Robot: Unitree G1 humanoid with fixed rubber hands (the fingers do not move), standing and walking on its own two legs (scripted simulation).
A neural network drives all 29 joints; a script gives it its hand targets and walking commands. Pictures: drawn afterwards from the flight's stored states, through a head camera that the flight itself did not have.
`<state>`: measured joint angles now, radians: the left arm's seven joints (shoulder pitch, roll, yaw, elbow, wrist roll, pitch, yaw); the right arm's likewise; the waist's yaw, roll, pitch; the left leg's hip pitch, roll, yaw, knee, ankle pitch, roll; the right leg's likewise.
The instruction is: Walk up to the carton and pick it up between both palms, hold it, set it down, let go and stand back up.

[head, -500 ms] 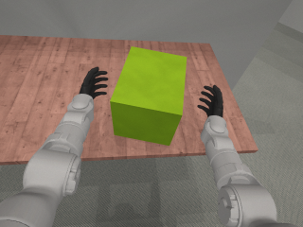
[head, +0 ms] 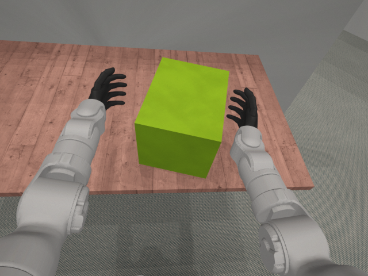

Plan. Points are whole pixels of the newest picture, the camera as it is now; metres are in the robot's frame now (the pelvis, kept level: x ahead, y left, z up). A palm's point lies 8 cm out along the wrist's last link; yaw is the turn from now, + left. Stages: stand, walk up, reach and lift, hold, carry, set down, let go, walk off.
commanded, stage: set down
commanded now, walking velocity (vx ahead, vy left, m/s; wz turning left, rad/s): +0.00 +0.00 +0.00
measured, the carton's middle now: (184, 117) +0.48 -0.01 +0.02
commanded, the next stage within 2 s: none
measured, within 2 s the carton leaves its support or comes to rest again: neither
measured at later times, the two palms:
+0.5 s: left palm (83, 123) +0.41 +0.22 +0.08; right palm (245, 147) +0.36 -0.13 +0.08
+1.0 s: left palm (78, 141) +0.36 +0.22 +0.07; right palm (249, 163) +0.32 -0.13 +0.07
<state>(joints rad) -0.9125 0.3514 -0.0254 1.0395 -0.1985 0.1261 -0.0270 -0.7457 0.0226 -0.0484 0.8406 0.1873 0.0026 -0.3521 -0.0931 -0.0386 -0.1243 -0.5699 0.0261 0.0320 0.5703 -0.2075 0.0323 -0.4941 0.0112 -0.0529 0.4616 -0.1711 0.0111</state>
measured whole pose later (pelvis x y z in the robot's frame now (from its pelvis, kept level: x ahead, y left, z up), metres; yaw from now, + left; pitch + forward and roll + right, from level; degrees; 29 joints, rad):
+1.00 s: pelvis +0.01 +0.00 +0.01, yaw -1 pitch +0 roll -2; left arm -0.37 0.34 0.03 0.44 -0.19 0.21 -0.11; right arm -0.19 0.04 0.07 0.31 0.13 0.02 -0.37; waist -0.01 -0.04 0.04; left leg -0.25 0.02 0.07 0.48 -0.22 0.04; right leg -0.20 0.00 -0.02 0.39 -0.18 0.02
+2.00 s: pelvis +0.03 -0.01 +0.01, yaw +0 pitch -4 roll +0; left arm 0.07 0.29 0.00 0.33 -0.16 0.10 -0.07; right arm 0.14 -0.05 0.07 0.34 0.05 -0.06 -0.15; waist 0.01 0.00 0.07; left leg -0.11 0.01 0.04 0.40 -0.22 0.02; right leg -0.07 0.00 -0.04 0.36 -0.22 0.00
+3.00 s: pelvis +0.04 -0.01 +0.02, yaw -1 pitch -10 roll +0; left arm 0.05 0.16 0.06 0.42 0.07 0.20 -0.03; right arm 0.09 -0.12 0.06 0.50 0.01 -0.10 0.03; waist -0.01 0.04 0.07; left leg 0.07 0.00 0.06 0.30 -0.20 0.02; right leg 0.09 -0.01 -0.02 0.29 -0.20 0.00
